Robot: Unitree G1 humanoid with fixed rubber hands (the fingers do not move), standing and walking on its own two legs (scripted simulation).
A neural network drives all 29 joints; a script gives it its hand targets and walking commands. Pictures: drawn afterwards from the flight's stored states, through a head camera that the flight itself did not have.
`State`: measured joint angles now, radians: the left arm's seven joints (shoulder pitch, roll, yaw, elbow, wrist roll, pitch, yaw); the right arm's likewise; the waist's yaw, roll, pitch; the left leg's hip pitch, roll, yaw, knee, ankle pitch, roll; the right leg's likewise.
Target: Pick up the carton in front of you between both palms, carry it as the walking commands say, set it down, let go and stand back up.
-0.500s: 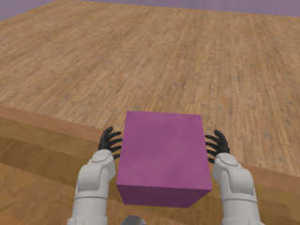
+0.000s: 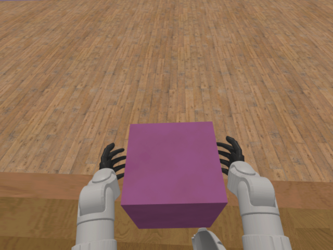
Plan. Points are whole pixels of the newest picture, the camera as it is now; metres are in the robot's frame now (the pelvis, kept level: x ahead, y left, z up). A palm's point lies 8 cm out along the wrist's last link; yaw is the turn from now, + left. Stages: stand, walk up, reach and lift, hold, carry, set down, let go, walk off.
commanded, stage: carry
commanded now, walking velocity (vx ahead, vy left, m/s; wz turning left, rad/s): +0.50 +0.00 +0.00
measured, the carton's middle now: (172, 179) +0.32 -0.03 -0.03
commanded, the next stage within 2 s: none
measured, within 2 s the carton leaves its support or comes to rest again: neither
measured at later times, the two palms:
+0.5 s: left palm (129, 123) +0.69 +0.12 -0.15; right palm (195, 117) +0.70 -0.18 -0.17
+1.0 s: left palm (137, 100) +1.09 +0.11 -0.35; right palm (182, 94) +1.11 -0.19 -0.34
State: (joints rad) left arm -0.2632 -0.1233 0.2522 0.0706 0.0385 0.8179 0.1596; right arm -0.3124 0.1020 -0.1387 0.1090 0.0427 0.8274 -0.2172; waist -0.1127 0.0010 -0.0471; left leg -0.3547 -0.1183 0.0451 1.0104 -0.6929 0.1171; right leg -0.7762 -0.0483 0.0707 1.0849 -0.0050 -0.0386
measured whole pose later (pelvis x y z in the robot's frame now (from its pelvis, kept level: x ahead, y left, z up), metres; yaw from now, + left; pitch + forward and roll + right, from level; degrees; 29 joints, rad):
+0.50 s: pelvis +0.39 -0.04 -0.21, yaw -1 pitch +2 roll -1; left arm -0.30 -0.14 0.13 0.10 -0.03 0.75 0.22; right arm -0.21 0.11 -0.22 0.03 -0.05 0.73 -0.16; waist 0.12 0.04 -0.03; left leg -0.67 0.02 0.02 0.61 0.36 0.05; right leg -0.27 0.12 -0.05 1.15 -0.90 -0.11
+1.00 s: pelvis +0.79 -0.06 -0.44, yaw +1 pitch +0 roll +1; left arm -0.30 -0.16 0.16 0.03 0.06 0.79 0.24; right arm -0.30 0.13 -0.18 0.06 -0.01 0.76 -0.27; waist 0.04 -0.07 -0.06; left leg -0.39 -0.07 0.09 1.68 -0.74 0.11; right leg -0.42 0.03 -0.08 0.60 0.10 -0.11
